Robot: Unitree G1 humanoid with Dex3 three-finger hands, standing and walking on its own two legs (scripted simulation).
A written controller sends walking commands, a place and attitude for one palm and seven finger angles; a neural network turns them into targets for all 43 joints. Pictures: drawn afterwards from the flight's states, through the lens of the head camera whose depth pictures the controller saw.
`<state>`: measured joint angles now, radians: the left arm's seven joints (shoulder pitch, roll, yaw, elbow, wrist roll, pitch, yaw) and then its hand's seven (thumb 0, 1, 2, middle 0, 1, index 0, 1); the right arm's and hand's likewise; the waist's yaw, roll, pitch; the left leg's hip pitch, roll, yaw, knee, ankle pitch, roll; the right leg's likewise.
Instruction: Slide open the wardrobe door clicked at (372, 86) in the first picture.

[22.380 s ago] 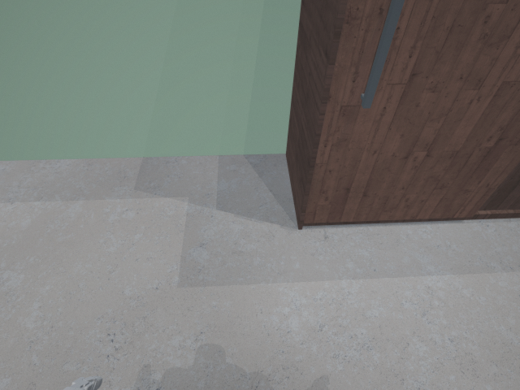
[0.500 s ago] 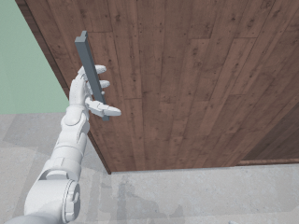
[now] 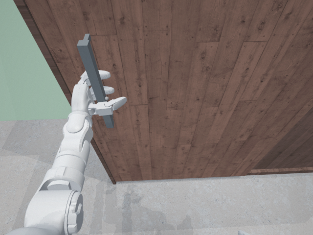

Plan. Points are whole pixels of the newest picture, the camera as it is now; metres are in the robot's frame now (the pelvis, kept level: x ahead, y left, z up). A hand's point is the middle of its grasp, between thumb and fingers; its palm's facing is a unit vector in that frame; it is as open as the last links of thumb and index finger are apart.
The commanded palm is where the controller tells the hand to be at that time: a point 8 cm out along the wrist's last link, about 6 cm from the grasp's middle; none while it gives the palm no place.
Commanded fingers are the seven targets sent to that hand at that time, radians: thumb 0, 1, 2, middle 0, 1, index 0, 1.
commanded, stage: grip the handle and tug to test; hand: left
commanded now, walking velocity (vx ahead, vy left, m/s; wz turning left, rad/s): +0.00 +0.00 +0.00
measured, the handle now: (100, 88) +0.48 +0.16 +0.10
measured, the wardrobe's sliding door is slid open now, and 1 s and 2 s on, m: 0.00 0.00 0.06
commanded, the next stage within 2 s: tug the door sideways, standing still in 1.00 s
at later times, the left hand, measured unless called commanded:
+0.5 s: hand (106, 98) +0.44 +0.14 +0.11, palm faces +0.04 -1.00 +0.00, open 5.4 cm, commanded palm +0.41 +0.19 +0.12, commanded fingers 0.00 0.90 0.90 -0.45 -1.40 -0.45 -1.40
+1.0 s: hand (107, 99) +0.43 +0.14 +0.11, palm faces +0.05 -1.00 +0.01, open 5.6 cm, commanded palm +0.37 +0.18 +0.12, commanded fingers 0.00 0.90 0.90 -0.45 -1.40 -0.45 -1.40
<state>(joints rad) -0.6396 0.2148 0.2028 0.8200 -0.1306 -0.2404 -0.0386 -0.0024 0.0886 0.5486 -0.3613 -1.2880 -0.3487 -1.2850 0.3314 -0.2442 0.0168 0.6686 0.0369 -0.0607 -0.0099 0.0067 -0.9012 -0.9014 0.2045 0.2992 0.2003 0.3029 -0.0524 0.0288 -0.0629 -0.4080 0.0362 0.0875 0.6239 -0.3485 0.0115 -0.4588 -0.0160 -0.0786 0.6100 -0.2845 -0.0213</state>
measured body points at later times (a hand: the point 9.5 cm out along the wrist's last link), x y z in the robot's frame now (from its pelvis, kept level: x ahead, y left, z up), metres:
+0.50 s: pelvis +0.00 +0.00 +0.00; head +0.04 -0.01 +0.45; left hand +0.43 +0.19 +0.11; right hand +0.09 -0.25 -0.12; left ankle -0.02 +0.11 -0.73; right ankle +0.01 -0.11 -0.73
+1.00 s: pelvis +0.02 +0.00 +0.00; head +0.05 -0.01 +0.45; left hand +0.42 +0.19 +0.11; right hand +0.10 -0.25 -0.11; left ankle -0.02 +0.11 -0.73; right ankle +0.01 -0.11 -0.73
